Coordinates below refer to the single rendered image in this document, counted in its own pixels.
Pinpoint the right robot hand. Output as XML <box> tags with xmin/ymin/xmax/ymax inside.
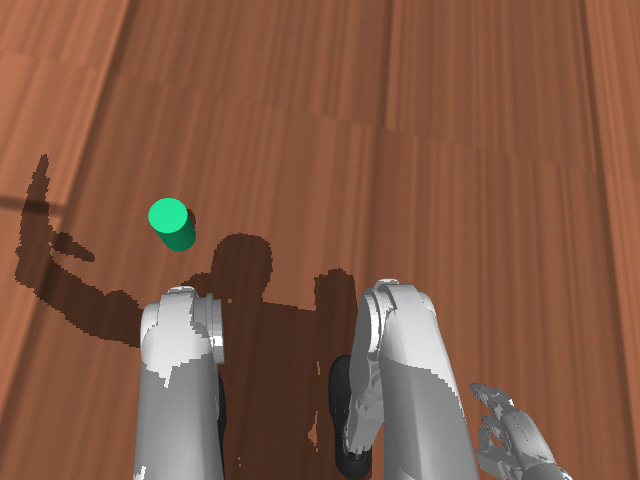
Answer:
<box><xmin>470</xmin><ymin>383</ymin><xmax>557</xmax><ymax>480</ymax></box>

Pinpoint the right robot foot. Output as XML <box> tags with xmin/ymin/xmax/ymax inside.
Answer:
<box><xmin>328</xmin><ymin>355</ymin><xmax>372</xmax><ymax>479</ymax></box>

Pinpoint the right robot arm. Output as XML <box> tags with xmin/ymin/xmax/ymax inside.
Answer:
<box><xmin>521</xmin><ymin>464</ymin><xmax>573</xmax><ymax>480</ymax></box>

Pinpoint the can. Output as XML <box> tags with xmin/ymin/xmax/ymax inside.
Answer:
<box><xmin>148</xmin><ymin>198</ymin><xmax>196</xmax><ymax>252</ymax></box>

